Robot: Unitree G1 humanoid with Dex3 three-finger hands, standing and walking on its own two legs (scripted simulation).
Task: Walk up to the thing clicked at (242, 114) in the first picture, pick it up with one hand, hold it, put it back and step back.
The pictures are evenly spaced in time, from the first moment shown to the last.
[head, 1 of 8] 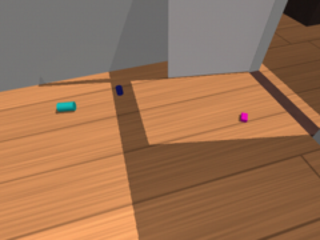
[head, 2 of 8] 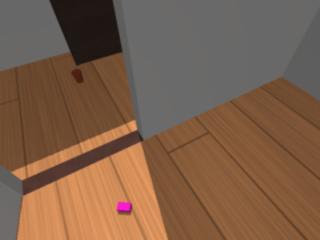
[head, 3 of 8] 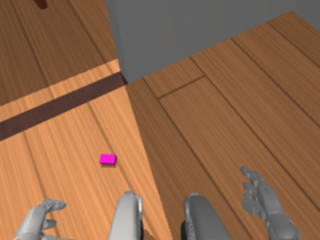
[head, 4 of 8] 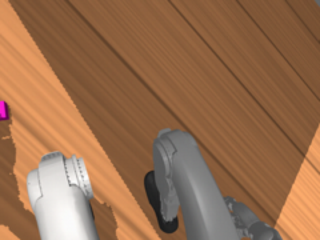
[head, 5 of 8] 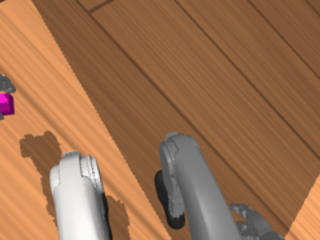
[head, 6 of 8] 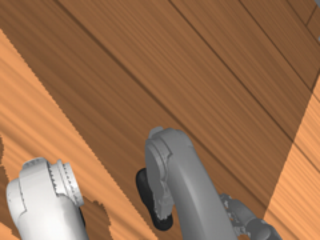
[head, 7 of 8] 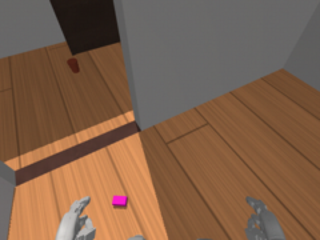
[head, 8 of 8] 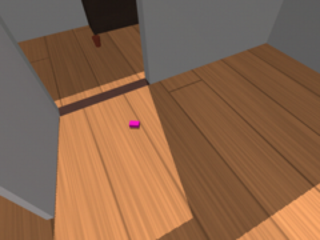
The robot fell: no
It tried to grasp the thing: yes
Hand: left
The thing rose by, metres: 0.69
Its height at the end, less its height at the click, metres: +0.00
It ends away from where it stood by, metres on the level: 0.02
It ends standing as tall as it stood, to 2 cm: yes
